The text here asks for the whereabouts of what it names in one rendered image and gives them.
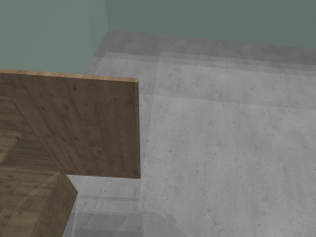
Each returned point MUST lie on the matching cupboard door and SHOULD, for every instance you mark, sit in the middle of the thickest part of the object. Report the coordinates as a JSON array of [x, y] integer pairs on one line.
[[88, 124]]

